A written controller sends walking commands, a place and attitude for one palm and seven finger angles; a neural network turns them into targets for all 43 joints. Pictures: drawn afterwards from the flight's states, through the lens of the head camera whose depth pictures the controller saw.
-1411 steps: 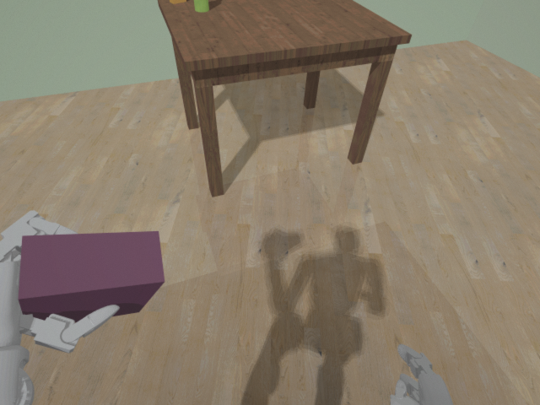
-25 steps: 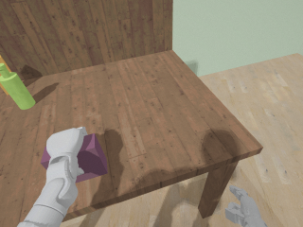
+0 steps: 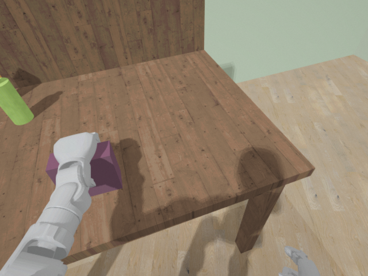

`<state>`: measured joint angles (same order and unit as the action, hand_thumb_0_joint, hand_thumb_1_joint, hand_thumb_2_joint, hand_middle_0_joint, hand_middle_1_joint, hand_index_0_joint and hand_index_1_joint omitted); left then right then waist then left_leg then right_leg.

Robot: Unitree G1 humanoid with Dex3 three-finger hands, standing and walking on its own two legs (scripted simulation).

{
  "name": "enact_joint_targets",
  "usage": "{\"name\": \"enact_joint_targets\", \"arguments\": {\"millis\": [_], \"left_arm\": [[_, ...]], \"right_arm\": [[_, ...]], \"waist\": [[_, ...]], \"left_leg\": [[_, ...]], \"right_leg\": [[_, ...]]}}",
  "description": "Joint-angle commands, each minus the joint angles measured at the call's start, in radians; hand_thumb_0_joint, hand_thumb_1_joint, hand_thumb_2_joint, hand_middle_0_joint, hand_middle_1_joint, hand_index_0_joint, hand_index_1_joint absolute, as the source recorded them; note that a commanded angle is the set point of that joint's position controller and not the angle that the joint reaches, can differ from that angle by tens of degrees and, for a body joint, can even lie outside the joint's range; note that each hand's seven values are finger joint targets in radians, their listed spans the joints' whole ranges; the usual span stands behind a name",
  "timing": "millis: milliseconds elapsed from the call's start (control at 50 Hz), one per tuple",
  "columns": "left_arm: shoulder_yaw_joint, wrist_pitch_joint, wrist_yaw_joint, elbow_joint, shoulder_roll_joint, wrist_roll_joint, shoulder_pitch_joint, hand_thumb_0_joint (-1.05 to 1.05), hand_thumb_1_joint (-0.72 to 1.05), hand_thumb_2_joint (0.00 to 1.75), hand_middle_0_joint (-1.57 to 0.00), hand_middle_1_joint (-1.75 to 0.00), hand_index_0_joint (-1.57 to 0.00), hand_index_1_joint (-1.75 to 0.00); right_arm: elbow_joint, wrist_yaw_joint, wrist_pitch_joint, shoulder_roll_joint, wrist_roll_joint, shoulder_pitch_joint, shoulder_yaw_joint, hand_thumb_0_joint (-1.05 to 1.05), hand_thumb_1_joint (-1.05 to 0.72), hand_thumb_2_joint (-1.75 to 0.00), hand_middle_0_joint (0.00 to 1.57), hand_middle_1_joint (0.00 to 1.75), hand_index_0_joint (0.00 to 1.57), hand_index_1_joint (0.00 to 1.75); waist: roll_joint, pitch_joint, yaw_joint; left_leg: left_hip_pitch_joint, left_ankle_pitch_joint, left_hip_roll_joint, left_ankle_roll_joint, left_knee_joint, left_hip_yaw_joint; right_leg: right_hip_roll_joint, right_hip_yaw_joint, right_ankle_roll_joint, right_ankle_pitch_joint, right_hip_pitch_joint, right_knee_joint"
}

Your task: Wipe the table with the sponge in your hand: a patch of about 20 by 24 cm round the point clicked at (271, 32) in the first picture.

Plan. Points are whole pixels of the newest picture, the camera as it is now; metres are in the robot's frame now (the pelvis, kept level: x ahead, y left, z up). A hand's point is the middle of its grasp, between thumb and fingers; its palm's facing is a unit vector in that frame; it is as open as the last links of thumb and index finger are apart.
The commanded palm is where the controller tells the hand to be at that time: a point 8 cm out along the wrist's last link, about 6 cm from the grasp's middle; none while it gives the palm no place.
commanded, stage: wipe forward along the middle lane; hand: left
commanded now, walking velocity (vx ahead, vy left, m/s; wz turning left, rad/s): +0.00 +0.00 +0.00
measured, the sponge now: (90, 177) +0.34 +0.28 +0.01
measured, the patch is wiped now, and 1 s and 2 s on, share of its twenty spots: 1.00 1.00 1.00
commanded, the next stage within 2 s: slide back across to the first lane in 0.86 s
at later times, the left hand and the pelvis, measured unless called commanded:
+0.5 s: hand (83, 148) +0.40 +0.31 +0.06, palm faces -0.11 -0.02 -0.99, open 10.1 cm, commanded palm +0.39 +0.30 +0.09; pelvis +0.00 +0.01 +0.00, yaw +0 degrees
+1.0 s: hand (84, 133) +0.45 +0.33 +0.06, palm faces -0.12 -0.01 -0.99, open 10.1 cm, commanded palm +0.43 +0.32 +0.10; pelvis +0.01 +0.02 -0.01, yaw -1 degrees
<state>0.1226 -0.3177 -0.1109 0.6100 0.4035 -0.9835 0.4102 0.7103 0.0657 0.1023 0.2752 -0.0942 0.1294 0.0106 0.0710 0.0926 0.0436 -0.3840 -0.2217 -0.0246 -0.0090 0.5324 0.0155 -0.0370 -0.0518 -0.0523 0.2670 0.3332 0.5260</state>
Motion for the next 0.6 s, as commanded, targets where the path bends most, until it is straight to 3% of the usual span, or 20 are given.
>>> {"name": "enact_joint_targets", "arguments": {"millis": [0, 40, 60, 120, 160, 200, 300, 340, 380, 400, 480, 500, 580], "left_arm": [[-0.052, 0.016, -0.031, -0.012, 0.202, -0.023, 0.318, 0.00, 0.10, 1.30, -1.20, -1.60, -1.20, -1.60], [-0.073, 0.026, -0.034, 0.026, 0.229, -0.027, 0.318, 0.00, 0.10, 1.30, -1.20, -1.60, -1.20, -1.60], [-0.123, 0.033, -0.038, 0.039, 0.282, -0.030, 0.329, 0.00, 0.10, 1.30, -1.20, -1.60, -1.20, -1.60], [-0.075, 0.048, -0.041, 0.075, 0.243, -0.039, 0.365, 0.00, 0.10, 1.30, -1.20, -1.60, -1.20, -1.60], [-0.122, 0.055, -0.045, 0.089, 0.301, -0.033, 0.391, 0.00, 0.10, 1.30, -1.20, -1.60, -1.20, -1.60], [-0.079, 0.062, -0.046, 0.126, 0.269, -0.040, 0.430, 0.00, 0.10, 1.30, -1.20, -1.60, -1.20, -1.60], [-0.107, 0.085, -0.056, 0.170, 0.295, -0.049, 0.439, 0.00, 0.10, 1.30, -1.20, -1.60, -1.20, -1.60], [-0.088, 0.089, -0.057, 0.175, 0.272, -0.044, 0.450, 0.00, 0.10, 1.30, -1.20, -1.60, -1.20, -1.60], [-0.114, 0.096, -0.064, 0.200, 0.309, -0.044, 0.483, 0.00, 0.10, 1.30, -1.20, -1.60, -1.20, -1.60], [-0.095, 0.096, -0.065, 0.209, 0.291, -0.048, 0.487, 0.00, 0.10, 1.30, -1.20, -1.60, -1.20, -1.60], [-0.087, 0.104, -0.075, 0.242, 0.299, -0.066, 0.556, 0.00, 0.10, 1.30, -1.20, -1.60, -1.20, -1.60], [-0.075, 0.105, -0.077, 0.247, 0.282, -0.066, 0.564, 0.00, 0.10, 1.30, -1.20, -1.60, -1.20, -1.60], [-0.087, 0.104, -0.083, 0.273, 0.309, -0.061, 0.627, 0.00, 0.10, 1.30, -1.20, -1.60, -1.20, -1.60]], "right_arm": [[-0.143, 0.010, -0.038, 0.124, 0.004, -0.100, -0.041, 0.00, -0.90, -0.90, 0.20, 0.30, 0.20, 0.30], [-0.141, 0.012, -0.036, 0.130, 0.006, -0.088, -0.043, 0.00, -0.90, -0.90, 0.20, 0.30, 0.20, 0.30], [-0.134, 0.013, -0.035, 0.136, 0.006, -0.082, -0.044, 0.00, -0.90, -0.90, 0.20, 0.30, 0.20, 0.30], [-0.133, 0.009, -0.034, 0.131, 0.006, -0.062, -0.046, 0.00, -0.90, -0.90, 0.20, 0.30, 0.20, 0.30], [-0.129, 0.012, -0.031, 0.135, 0.006, -0.058, -0.047, 0.00, -0.90, -0.90, 0.20, 0.30, 0.20, 0.30], [-0.124, 0.012, -0.030, 0.133, 0.004, -0.042, -0.046, 0.00, -0.90, -0.90, 0.20, 0.30, 0.20, 0.30], [-0.112, 0.005, -0.027, 0.139, 0.009, -0.004, -0.056, 0.00, -0.90, -0.90, 0.20, 0.30, 0.20, 0.30], [-0.113, 0.003, -0.024, 0.138, 0.008, -0.004, -0.055, 0.00, -0.90, -0.90, 0.20, 0.30, 0.20, 0.30], [-0.103, 0.005, -0.025, 0.146, 0.009, 0.010, -0.057, 0.00, -0.90, -0.90, 0.20, 0.30, 0.20, 0.30], [-0.103, 0.003, -0.025, 0.142, 0.009, 0.014, -0.056, 0.00, -0.90, -0.90, 0.20, 0.30, 0.20, 0.30], [-0.088, 0.003, -0.028, 0.145, 0.010, 0.036, -0.060, 0.00, -0.90, -0.90, 0.20, 0.30, 0.20, 0.30], [-0.086, 0.000, -0.030, 0.143, 0.011, 0.041, -0.060, 0.00, -0.90, -0.90, 0.20, 0.30, 0.20, 0.30], [-0.075, 0.000, -0.030, 0.148, 0.013, 0.063, -0.061, 0.00, -0.90, -0.90, 0.20, 0.30, 0.20, 0.30]], "waist": [[-0.128, 0.131, -0.032], [-0.153, 0.134, -0.031], [-0.148, 0.136, -0.025], [-0.125, 0.141, -0.038], [-0.119, 0.164, -0.034], [-0.101, 0.141, -0.052], [-0.106, 0.204, -0.049], [-0.111, 0.199, -0.057], [-0.136, 0.189, -0.065], [-0.112, 0.180, -0.068], [-0.106, 0.177, -0.083], [-0.100, 0.187, -0.086], [-0.100, 0.222, -0.095]], "left_leg": [[0.047, -0.010, 0.052, 0.061, -0.037, -0.009], [0.026, -0.009, 0.053, 0.063, -0.032, -0.008], [0.021, -0.006, 0.052, 0.061, -0.036, -0.002], [0.017, -0.008, 0.050, 0.063, -0.027, -0.009], [0.009, -0.009, 0.049, 0.063, -0.030, -0.008], [0.002, -0.018, 0.048, 0.064, -0.025, -0.011], [0.006, 0.025, 0.043, 0.065, -0.012, -0.011], [0.000, 0.027, 0.041, 0.065, -0.012, -0.013], [-0.008, 0.021, 0.039, 0.069, -0.012, -0.009], [-0.012, 0.016, 0.040, 0.066, -0.015, -0.010], [-0.001, 0.005, 0.035, 0.067, -0.015, 0.000], [0.002, 0.012, 0.033, 0.067, -0.010, -0.004], [0.006, 0.027, 0.030, 0.067, -0.006, 0.000]], "right_leg": [[0.022, 0.080, 0.005, -0.058, -0.011, -0.125], [0.022, 0.085, 0.007, -0.069, -0.016, -0.123], [0.019, 0.089, 0.004, -0.068, -0.017, -0.124], [0.023, 0.080, 0.008, -0.070, 0.000, -0.117], [0.023, 0.090, 0.007, -0.064, -0.017, -0.122], [0.025, 0.078, 0.010, -0.053, 0.012, -0.119], [0.022, 0.074, 0.007, -0.117, -0.011, -0.103], [0.024, 0.075, 0.009, -0.132, -0.005, -0.104], [0.020, 0.071, 0.011, -0.122, 0.001, -0.104], [0.021, 0.065, 0.010, -0.110, 0.016, -0.104], [0.013, 0.055, 0.007, -0.064, 0.061, -0.101], [0.015, 0.056, 0.008, -0.077, 0.065, -0.100], [0.013, 0.053, 0.009, -0.094, 0.060, -0.090]]}}
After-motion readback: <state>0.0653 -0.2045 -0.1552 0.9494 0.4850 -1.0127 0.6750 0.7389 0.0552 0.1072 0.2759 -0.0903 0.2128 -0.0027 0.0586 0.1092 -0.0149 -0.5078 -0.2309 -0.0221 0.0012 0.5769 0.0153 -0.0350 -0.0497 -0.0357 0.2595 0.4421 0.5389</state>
